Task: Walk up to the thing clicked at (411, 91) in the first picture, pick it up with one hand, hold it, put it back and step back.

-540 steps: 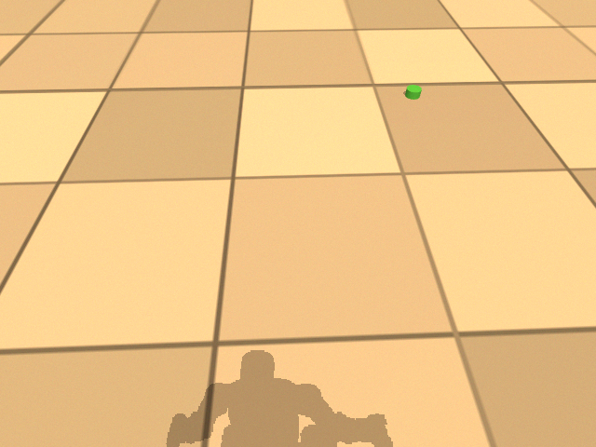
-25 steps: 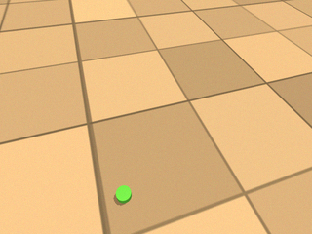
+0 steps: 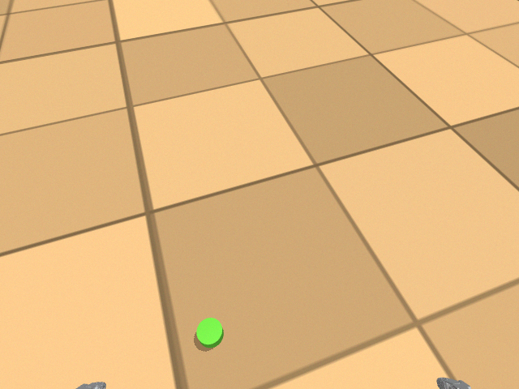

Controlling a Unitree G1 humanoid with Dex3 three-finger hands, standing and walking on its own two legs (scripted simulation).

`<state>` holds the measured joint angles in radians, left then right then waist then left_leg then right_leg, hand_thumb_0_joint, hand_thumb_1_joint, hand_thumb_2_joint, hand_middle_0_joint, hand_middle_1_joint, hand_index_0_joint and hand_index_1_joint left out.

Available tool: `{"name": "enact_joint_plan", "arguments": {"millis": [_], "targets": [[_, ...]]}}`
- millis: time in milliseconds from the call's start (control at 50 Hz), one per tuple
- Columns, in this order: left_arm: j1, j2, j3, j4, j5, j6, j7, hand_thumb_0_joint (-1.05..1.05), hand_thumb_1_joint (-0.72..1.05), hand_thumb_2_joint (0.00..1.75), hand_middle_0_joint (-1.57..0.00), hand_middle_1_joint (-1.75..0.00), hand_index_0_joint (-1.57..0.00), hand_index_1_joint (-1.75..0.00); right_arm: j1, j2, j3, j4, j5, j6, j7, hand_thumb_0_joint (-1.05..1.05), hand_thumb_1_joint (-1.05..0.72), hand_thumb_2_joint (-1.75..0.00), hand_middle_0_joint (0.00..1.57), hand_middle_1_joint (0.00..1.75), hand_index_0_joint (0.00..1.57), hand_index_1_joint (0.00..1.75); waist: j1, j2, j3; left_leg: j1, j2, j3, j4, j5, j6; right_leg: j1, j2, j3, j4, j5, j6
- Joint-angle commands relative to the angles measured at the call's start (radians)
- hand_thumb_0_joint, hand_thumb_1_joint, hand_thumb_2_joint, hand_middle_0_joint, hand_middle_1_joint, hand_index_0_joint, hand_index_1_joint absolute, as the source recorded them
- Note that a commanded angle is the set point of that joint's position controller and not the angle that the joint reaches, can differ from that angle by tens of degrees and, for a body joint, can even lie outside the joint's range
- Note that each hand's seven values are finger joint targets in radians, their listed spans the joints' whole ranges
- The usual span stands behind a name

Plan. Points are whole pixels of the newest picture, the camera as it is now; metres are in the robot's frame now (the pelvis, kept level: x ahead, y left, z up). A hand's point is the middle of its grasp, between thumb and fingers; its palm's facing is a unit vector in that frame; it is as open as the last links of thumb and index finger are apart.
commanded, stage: walk up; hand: left
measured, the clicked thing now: (210, 332) +0.40 +0.21 -0.75
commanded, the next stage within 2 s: stand in 0.94 s
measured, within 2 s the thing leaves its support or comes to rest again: neither
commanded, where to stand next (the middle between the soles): +0.01 -0.02 m, yaw -1 degrees
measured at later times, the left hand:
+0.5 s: hand out of the picture +0.09 +0.25 -0.15, palm faces -0.04 -0.94 -0.33, open 7.4 cm
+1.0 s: hand out of the picture +0.07 +0.25 -0.15, palm faces -0.05 -0.95 -0.32, open 7.4 cm
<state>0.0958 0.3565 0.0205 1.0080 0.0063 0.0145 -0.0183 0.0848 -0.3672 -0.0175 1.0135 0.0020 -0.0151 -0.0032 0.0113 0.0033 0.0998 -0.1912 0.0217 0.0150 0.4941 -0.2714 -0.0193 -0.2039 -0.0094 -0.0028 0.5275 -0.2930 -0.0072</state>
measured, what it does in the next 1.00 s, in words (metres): stands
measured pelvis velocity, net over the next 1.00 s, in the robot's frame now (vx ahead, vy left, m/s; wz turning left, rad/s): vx -0.02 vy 0.00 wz -0.03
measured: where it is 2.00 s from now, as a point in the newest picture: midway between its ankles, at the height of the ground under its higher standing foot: outside the picture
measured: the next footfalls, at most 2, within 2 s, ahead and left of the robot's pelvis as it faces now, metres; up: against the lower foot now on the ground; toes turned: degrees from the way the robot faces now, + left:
none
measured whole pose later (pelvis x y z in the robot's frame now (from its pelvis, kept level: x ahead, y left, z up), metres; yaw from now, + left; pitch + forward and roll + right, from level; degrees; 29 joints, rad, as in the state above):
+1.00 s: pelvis -0.02 +0.00 +0.01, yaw -2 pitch -2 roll +0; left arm 0.12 0.35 0.02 1.10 0.02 0.01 -0.03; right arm 0.10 -0.36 -0.01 1.10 -0.01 -0.01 0.01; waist 0.00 -0.01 0.06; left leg -0.14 0.04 0.04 0.34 -0.17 -0.02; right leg -0.15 0.01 0.02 0.35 -0.17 0.00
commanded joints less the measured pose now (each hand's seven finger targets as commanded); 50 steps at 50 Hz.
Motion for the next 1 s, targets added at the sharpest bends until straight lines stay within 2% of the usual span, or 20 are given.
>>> {"name": "enact_joint_plan", "arguments": {"millis": [0,100,300,480,700,720,900,920,980], "targets": [[-0.026,0.232,0.055,-0.049,-0.004,-0.016,0.020,0.00,0.90,0.90,-0.20,-0.30,-0.20,-0.30,-0.009,-0.218,-0.049,-0.042,-0.004,-0.020,-0.017,0.00,-0.90,-0.90,0.20,0.30,0.20,0.30,-0.005,-0.036,-0.182,0.085,0.099,-0.059,-0.052,0.348,0.063,0.089,-0.123,0.108,-0.089,0.430,-0.054],[-0.055,0.220,0.052,-0.039,-0.003,-0.011,0.015,0.00,0.90,0.90,-0.20,-0.30,-0.20,-0.30,-0.034,-0.220,-0.044,-0.025,-0.009,-0.020,-0.016,0.00,-0.90,-0.90,0.20,0.30,0.20,0.30,-0.006,0.019,-0.155,0.070,0.114,-0.073,-0.123,0.284,0.059,0.095,-0.109,0.101,-0.131,0.334,-0.049],[-0.069,0.230,0.059,-0.016,0.002,-0.012,0.008,0.00,0.90,0.90,-0.20,-0.30,-0.20,-0.30,-0.034,-0.221,-0.042,-0.009,-0.009,-0.021,-0.014,0.00,-0.90,-0.90,0.20,0.30,0.20,0.30,-0.010,-0.005,-0.148,0.081,0.105,-0.060,-0.154,0.223,0.051,0.099,-0.105,0.111,-0.176,0.306,-0.041],[-0.054,0.219,0.056,-0.006,0.003,-0.013,0.007,0.00,0.90,0.90,-0.20,-0.30,-0.20,-0.30,-0.024,-0.219,-0.042,0.001,-0.010,-0.020,-0.013,0.00,-0.90,-0.90,0.20,0.30,0.20,0.30,-0.015,-0.023,-0.148,0.100,0.106,-0.058,-0.165,0.171,0.056,0.066,-0.104,0.126,-0.205,0.258,-0.040],[-0.021,0.212,0.054,0.015,0.002,-0.015,0.004,0.00,0.90,0.90,-0.20,-0.30,-0.20,-0.30,-0.033,-0.210,-0.037,0.007,-0.010,-0.023,-0.008,0.00,-0.90,-0.90,0.20,0.30,0.20,0.30,-0.005,-0.012,-0.130,0.104,0.115,-0.062,-0.192,0.127,0.054,0.037,-0.099,0.134,-0.220,0.221,-0.031],[-0.035,0.216,0.055,0.013,0.002,-0.015,0.004,0.00,0.90,0.90,-0.20,-0.30,-0.20,-0.30,-0.022,-0.206,-0.036,0.010,-0.011,-0.022,-0.009,0.00,-0.90,-0.90,0.20,0.30,0.20,0.30,-0.012,-0.021,-0.119,0.090,0.114,-0.061,-0.196,0.126,0.048,0.036,-0.100,0.138,-0.224,0.220,-0.030],[-0.009,0.206,0.049,0.018,0.002,-0.016,0.005,0.00,0.90,0.90,-0.20,-0.30,-0.20,-0.30,-0.035,-0.212,-0.042,0.013,-0.012,-0.023,-0.007,0.00,-0.90,-0.90,0.20,0.30,0.20,0.30,-0.009,0.008,-0.120,0.078,0.124,-0.075,-0.217,0.091,0.054,0.040,-0.090,0.133,-0.219,0.209,-0.029],[-0.012,0.198,0.036,0.033,0.005,-0.029,0.008,0.00,0.90,0.90,-0.20,-0.30,-0.20,-0.30,-0.028,-0.190,-0.031,0.031,-0.016,-0.017,-0.003,0.00,-0.90,-0.90,0.20,0.30,0.20,0.30,-0.009,0.042,-0.147,0.073,0.121,-0.078,-0.237,0.022,0.047,0.072,-0.109,0.140,-0.262,0.114,-0.022],[-0.029,0.216,0.034,0.041,0.011,-0.043,0.014,0.00,0.90,0.90,-0.20,-0.30,-0.20,-0.30,-0.030,-0.188,-0.029,0.036,-0.016,-0.015,0.001,0.00,-0.90,-0.90,0.20,0.30,0.20,0.30,-0.018,0.004,-0.111,0.084,0.115,-0.077,-0.231,0.056,0.044,0.047,-0.113,0.143,-0.279,0.129,-0.018]]}}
